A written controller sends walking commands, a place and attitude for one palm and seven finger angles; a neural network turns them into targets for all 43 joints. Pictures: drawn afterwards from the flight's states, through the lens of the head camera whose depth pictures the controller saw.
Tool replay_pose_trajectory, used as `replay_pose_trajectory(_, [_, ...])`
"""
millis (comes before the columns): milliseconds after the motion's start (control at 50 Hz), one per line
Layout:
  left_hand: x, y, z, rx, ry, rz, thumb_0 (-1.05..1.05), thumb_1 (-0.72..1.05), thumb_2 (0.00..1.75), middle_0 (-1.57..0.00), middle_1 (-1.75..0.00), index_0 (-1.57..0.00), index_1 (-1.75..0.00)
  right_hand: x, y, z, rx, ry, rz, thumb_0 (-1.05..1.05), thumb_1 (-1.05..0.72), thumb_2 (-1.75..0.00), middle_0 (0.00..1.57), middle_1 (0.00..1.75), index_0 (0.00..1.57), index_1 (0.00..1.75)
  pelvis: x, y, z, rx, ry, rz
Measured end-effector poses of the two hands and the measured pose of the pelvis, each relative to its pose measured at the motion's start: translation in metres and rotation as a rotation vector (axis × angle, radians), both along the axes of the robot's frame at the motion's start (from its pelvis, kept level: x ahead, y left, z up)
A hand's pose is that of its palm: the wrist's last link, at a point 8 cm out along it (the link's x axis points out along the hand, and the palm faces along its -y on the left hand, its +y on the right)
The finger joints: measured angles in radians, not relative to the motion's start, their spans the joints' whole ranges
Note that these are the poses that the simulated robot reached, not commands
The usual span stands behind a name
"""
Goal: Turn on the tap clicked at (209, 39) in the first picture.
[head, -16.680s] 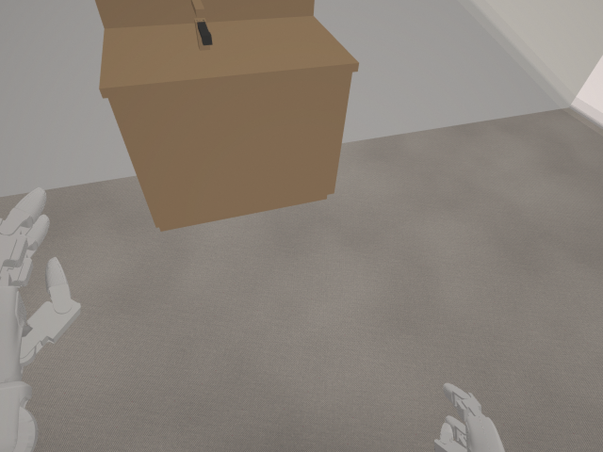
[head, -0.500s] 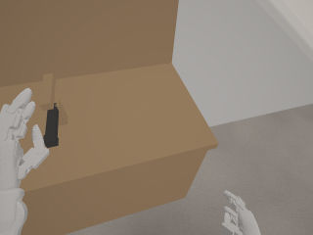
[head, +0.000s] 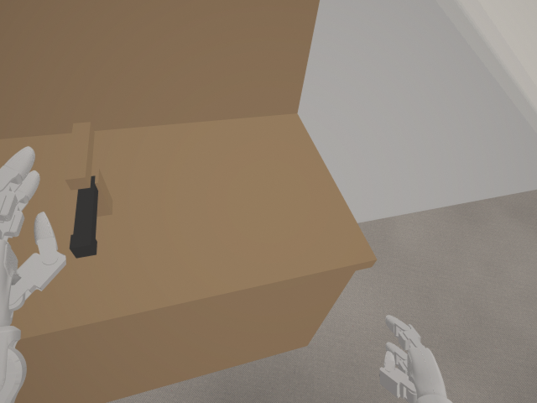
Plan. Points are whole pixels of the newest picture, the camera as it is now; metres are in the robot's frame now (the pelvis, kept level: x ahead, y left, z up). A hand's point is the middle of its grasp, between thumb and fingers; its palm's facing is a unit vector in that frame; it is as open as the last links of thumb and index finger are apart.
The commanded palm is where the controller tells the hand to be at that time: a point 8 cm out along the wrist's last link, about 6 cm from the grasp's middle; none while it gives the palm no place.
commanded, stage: look again from close up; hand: left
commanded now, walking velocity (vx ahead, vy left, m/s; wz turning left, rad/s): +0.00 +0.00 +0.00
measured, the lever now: (83, 245) +0.31 +0.31 +0.03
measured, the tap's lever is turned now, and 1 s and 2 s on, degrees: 0 0 0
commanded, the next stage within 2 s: turn the palm inward beside the body in 0.32 s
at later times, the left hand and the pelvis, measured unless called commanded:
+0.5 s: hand (37, 235) +0.23 +0.27 +0.18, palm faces +0.44 -0.79 -0.44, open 7.5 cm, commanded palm +0.14 +0.28 +0.17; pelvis -0.02 -0.01 +0.00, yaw +3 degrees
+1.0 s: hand (68, 312) +0.17 +0.23 +0.15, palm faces +0.57 -0.77 -0.29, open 7.5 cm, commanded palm +0.12 +0.25 +0.16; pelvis -0.03 -0.08 -0.02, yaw +7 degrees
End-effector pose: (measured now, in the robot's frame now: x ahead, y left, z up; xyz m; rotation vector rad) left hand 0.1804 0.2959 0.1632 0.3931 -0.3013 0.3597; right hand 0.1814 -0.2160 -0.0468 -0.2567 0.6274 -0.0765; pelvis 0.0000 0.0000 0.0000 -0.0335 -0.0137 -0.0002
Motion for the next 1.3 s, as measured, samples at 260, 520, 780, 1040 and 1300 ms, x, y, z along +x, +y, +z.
replay_pose_trajectory(260, [-0.012, -0.003, 0.011, 0.015, -0.023, 0.006, 0.01, 0.89, 0.90, -0.21, -0.30, -0.21, -0.30, -0.022, 0.008, -0.011, 0.025, 0.054, 0.007, 0.01, -0.91, -0.90, 0.20, 0.30, 0.20, 0.30, -0.010, 0.001, 0.002, 0.003, -0.009, -0.002])
replay_pose_trajectory(520, [0.008, 0.017, 0.041, 0.132, -0.063, 0.052, 0.02, 0.88, 0.90, -0.22, -0.30, -0.21, -0.30, -0.041, -0.009, -0.027, -0.037, 0.147, 0.093, 0.01, -0.91, -0.90, 0.20, 0.30, 0.20, 0.30, -0.021, -0.013, -0.003, 0.023, 0.003, 0.056])
replay_pose_trajectory(780, [-0.049, -0.054, -0.021, -0.067, 0.181, 0.041, 0.02, 0.89, 0.90, -0.21, -0.30, -0.21, -0.30, -0.008, -0.044, -0.021, 0.020, -0.001, 0.085, 0.01, -0.91, -0.90, 0.20, 0.30, 0.20, 0.30, -0.027, -0.047, -0.010, 0.040, 0.009, 0.045])
replay_pose_trajectory(1040, [-0.046, -0.052, -0.013, -0.099, 0.188, 0.202, 0.01, 0.90, 0.90, -0.20, -0.30, -0.20, -0.30, 0.007, -0.069, -0.050, 0.044, 0.020, 0.112, 0.01, -0.91, -0.90, 0.20, 0.30, 0.20, 0.30, -0.031, -0.084, -0.019, 0.020, -0.003, 0.114])
replay_pose_trajectory(1300, [-0.039, -0.055, -0.014, -0.121, 0.149, 0.220, 0.01, 0.89, 0.90, -0.21, -0.30, -0.21, -0.30, 0.014, -0.086, -0.054, 0.037, 0.064, 0.024, 0.01, -0.91, -0.90, 0.20, 0.30, 0.20, 0.30, 0.011, -0.079, -0.019, 0.033, 0.070, 0.083])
